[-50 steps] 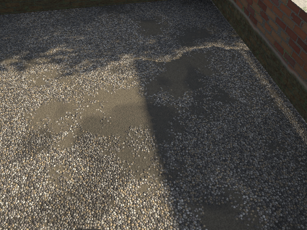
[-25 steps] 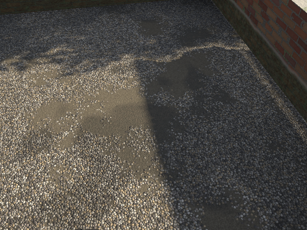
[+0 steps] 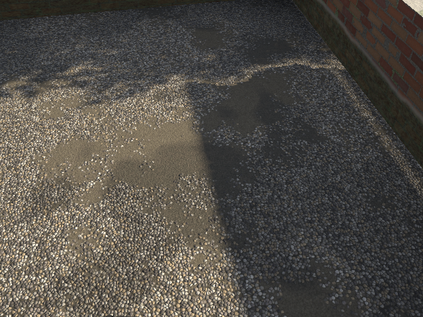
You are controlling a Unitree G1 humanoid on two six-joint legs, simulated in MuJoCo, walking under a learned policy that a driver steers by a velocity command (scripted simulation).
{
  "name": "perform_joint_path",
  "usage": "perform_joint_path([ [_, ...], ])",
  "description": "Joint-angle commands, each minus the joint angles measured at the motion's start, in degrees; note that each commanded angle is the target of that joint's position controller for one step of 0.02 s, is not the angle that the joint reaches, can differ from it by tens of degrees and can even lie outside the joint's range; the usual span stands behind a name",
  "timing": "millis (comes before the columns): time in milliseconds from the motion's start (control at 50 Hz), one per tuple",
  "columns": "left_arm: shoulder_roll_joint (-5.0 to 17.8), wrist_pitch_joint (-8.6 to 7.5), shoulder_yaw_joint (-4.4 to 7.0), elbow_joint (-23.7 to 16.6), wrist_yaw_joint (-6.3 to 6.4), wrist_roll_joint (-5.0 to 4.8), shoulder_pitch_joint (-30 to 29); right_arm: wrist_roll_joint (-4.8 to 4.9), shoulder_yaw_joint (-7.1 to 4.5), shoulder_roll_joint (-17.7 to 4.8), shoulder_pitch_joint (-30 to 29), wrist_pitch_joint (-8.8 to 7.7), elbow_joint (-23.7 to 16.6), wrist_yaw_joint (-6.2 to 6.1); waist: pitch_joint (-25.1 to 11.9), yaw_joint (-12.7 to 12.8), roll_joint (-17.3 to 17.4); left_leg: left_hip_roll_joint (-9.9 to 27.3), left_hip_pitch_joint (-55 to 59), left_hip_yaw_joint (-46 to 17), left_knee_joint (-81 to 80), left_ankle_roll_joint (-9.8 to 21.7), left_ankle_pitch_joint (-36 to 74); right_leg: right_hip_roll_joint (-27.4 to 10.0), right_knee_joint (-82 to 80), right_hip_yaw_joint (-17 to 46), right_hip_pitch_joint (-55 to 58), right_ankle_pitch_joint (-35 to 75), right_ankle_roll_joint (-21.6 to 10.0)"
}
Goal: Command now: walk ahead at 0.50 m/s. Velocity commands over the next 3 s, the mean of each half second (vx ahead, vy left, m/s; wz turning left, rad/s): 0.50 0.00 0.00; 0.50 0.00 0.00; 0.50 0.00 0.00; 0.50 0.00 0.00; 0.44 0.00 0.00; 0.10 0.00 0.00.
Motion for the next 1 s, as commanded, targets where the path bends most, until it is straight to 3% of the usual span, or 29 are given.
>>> perform_joint_path([
  [20,3.7,-1.01,1.08,-5.5,0.11,0.01,-5.5,-0.01,-1.04,-3.8,-4.5,-0.95,-5.1,-0.11,-3.3,0.0,-0.3,3.8,2.2,-4.4,-2.9,0.8,15.2,-7.7,-6.8,8.6,-2.1,17.1,0.1],
  [1000,3.7,-1.03,1.09,-5.5,0.14,0.03,-5.2,-0.01,-1.0,-3.8,-4.6,-0.92,-5.1,-0.1,-3.3,0.0,-0.3,3.7,2.0,-4.6,-2.9,0.9,15.4,-7.9,-6.6,8.1,-2.0,17.0,0.1],
])
Next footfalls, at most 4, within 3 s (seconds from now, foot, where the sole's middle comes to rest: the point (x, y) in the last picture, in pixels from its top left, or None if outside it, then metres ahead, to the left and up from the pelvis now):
none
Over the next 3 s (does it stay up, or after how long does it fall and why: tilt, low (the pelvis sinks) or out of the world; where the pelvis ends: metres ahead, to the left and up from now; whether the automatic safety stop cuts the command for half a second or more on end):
stays up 0.01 0.00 0.02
